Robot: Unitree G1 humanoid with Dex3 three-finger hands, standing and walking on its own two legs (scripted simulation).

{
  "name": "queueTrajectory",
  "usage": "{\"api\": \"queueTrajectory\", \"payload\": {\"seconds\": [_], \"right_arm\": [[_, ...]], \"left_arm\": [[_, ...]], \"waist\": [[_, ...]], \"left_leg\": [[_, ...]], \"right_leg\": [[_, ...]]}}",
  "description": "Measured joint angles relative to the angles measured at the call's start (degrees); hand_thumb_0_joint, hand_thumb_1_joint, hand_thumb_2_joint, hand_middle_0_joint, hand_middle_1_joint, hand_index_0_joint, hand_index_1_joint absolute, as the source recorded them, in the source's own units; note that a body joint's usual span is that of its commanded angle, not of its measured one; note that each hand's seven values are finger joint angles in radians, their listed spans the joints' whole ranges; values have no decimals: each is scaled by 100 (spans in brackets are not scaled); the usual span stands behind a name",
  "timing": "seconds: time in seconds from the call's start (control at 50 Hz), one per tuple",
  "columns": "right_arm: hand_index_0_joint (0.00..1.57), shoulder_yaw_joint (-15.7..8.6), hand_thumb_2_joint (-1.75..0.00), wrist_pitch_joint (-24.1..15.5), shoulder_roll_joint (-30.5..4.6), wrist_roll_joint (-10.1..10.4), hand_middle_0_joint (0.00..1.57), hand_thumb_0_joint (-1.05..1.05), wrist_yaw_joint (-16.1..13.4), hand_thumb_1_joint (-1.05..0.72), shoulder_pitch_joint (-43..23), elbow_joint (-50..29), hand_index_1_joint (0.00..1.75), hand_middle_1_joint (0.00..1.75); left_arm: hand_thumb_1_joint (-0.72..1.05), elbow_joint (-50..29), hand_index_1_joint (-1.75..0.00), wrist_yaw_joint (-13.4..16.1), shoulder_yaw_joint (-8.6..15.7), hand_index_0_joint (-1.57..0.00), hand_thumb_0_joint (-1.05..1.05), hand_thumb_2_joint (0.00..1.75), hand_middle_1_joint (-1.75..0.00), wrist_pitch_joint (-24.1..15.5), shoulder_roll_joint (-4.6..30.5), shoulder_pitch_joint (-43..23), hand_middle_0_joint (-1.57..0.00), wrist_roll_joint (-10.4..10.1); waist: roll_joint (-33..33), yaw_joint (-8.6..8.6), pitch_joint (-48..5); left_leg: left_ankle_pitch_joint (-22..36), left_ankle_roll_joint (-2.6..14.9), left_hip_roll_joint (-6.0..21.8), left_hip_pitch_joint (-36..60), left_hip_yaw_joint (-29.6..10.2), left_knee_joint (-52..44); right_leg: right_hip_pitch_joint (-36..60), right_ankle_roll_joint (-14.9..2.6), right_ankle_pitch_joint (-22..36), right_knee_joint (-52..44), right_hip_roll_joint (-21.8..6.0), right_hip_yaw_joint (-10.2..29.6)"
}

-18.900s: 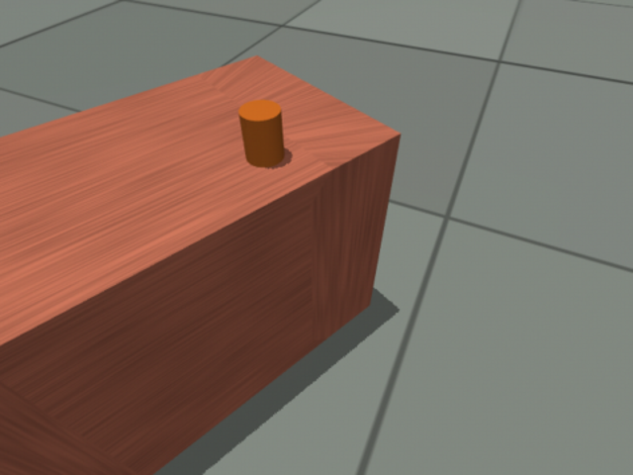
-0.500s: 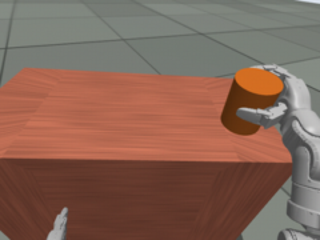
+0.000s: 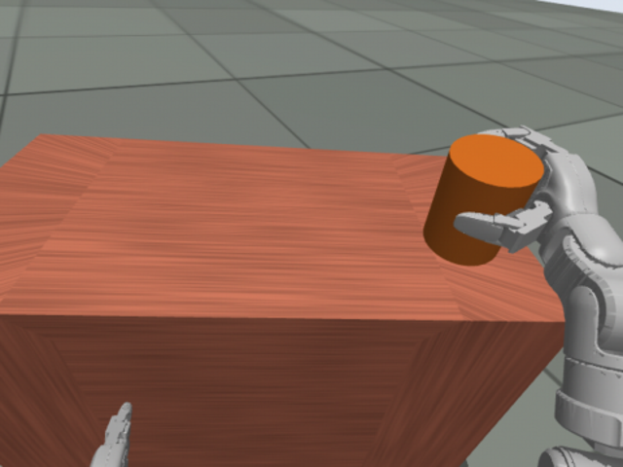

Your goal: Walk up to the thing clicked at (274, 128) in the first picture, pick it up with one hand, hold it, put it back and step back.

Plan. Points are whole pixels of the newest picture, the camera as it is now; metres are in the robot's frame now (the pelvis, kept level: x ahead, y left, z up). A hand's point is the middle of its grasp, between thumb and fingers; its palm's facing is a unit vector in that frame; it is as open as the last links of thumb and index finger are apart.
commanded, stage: hold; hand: right
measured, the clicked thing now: (476, 202) +0.33 -0.15 +0.26
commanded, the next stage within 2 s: crouch in 0.06 s
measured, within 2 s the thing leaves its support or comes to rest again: neither
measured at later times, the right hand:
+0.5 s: hand (463, 211) +0.38 -0.16 +0.22, palm faces +0.10 +0.99 -0.02, open 11.8 cm
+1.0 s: hand (434, 211) +0.45 -0.16 +0.17, palm faces +0.12 +0.99 -0.02, open 11.8 cm
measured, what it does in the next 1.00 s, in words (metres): stands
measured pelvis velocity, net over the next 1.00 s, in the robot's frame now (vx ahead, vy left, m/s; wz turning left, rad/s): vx -0.01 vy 0.00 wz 0.04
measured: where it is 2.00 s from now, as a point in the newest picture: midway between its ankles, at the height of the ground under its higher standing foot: outside the picture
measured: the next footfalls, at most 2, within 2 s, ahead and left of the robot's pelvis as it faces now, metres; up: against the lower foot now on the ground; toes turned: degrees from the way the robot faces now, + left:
none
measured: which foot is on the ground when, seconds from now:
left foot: down 0.00-1.00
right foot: down 0.00-1.00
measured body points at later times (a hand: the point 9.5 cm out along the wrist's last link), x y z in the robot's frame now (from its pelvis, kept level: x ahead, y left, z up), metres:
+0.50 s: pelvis -0.01 +0.00 +0.00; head -0.04 +0.03 +0.45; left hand +0.16 +0.26 -0.07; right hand +0.36 -0.22 +0.22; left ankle +0.04 +0.13 -0.73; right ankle -0.01 -0.14 -0.73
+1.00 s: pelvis -0.01 +0.00 -0.01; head +0.01 +0.01 +0.44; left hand +0.13 +0.27 -0.07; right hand +0.44 -0.22 +0.17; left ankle +0.04 +0.13 -0.73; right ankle -0.01 -0.14 -0.73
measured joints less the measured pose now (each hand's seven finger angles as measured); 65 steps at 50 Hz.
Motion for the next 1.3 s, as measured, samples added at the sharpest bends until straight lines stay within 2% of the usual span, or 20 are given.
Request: {"api": "queueTrajectory", "payload": {"seconds": [0.08, 0.18, 0.26, 0.32, 0.38, 0.46, 0.54, 0.64, 0.74, 0.82, 0.94, 1.06, 1.22, 1.3], "right_arm": [[65, 50, -93, 143, 19, 90, 63, -1, 65, 61, -38, 323, 108, 106], [65, -121, -93, 85, 4, 137, 63, -1, -12, 61, 42, 394, 108, 105], [65, -208, -93, -70, -45, 32, 63, -1, -112, 61, 50, 271, 108, 106], [65, -171, -93, -149, -66, -54, 63, -1, -139, 61, -82, 350, 108, 105], [65, -74, -93, -225, -86, -118, 63, -1, -99, 61, -301, 740, 108, 105], [66, 0, -93, -429, -102, -157, 63, -1, -2, 61, -588, 1746, 107, 105], [66, 0, -92, -812, -63, -265, 64, -1, -73, 61, -697, 2541, 106, 104], [66, -7, -93, -1523, 9, -342, 64, -1, -245, 61, -715, 2973, 106, 104], [66, -75, -93, -2204, -120, -465, 64, -1, -334, 61, -1069, 3576, 106, 104], [66, -129, -93, -2675, -293, -556, 64, -1, -294, 61, -1517, 4333, 106, 104], [66, -139, -93, -3142, -403, -652, 64, -1, -152, 61, -1775, 5162, 106, 104], [66, -217, -93, -3536, -361, -669, 64, -1, -153, 61, -1697, 5362, 106, 104], [66, -184, -93, -4038, -454, -713, 64, -1, -195, 61, -1893, 5679, 106, 104], [66, -149, -93, -4168, -456, -724, 64, -1, -168, 61, -1918, 5841, 106, 104]], "left_arm": [[-54, -70, -5, -13, 12, -4, -1, 6, -4, 14, 4, -171, -4, 23], [-54, -209, -4, -60, 72, -4, -1, 5, -4, -79, -21, -146, -4, 43], [-53, -176, -4, -93, 135, -4, -1, 6, -5, -71, -19, 33, -4, 32], [-53, -122, -4, -67, 124, -4, -1, 6, -5, -24, 3, 150, -4, 16], [-53, 52, -4, -19, 61, -4, -1, 6, -5, -49, 25, 59, -4, 31], [-52, 250, -4, 7, -22, -5, -1, 5, -5, -156, -20, -239, -4, 82], [-52, -30, -4, 24, -69, -5, -1, 5, -5, -322, -101, -253, -4, 125], [-52, -306, -4, 36, -51, -5, -1, 5, -5, -482, -157, 5, -4, 170], [-52, -146, -4, 94, 12, -5, -1, 5, -5, -402, -82, 83, -4, 167], [-52, -58, -4, 96, 14, -5, -1, 6, -5, -297, -66, -7, -4, 182], [-52, -359, -4, 80, -96, -5, -1, 5, -5, -272, -89, -75, -4, 197], [-52, -790, -4, 65, -113, -5, -1, 5, -4, -210, -154, 121, -5, 211], [-53, -468, -4, -3, -122, -5, -1, 5, -4, 107, -233, 61, -4, 200], [-53, -724, -4, 14, -166, -5, -1, 5, -4, 285, -218, 37, -5, 190]], "waist": [[-55, 52, -31], [-33, 83, -27], [27, 49, 4], [64, 24, 61], [93, 40, 122], [115, 153, 139], [156, 276, 180], [251, 341, 195], [297, 399, 220], [321, 451, 241], [344, 529, 201], [400, 579, 124], [383, 556, 128], [340, 574, 105]], "left_leg": [[9, -15, 16, 23, -8, -21], [6, -10, 7, -31, -37, 9], [1, 6, -5, -82, -35, 40], [11, 13, -5, -63, -13, 31], [41, 16, -7, -73, -7, 19], [97, 14, -8, -223, -15, 28], [125, 13, -8, -391, -52, 74], [109, 24, -46, -539, -118, 159], [101, 31, -88, -695, -156, 237], [127, 29, -101, -862, -162, 263], [157, 12, -93, -1054, -192, 245], [118, 4, -94, -1095, -207, 225], [74, -12, -117, -1295, -211, 263], [47, -33, -101, -1348, -229, 269]], "right_leg": [[31, -14, 19, -38, 16, -8], [7, -14, 25, -46, 10, -37], [-41, 0, 18, -14, -3, -35], [-39, 7, 27, -9, -4, -12], [-56, 11, 51, -7, -6, -6], [-210, 8, 97, 17, -5, -11], [-356, 7, 121, 46, -2, -46], [-474, 19, 70, 138, -35, -111], [-638, 22, 7, 281, -73, -149], [-820, 19, 6, 351, -85, -154], [-999, 3, 32, 324, -73, -183], [-1031, -5, -9, 296, -73, -199], [-1271, -20, -113, 434, -97, -204], [-1316, -37, -138, 432, -80, -222]]}}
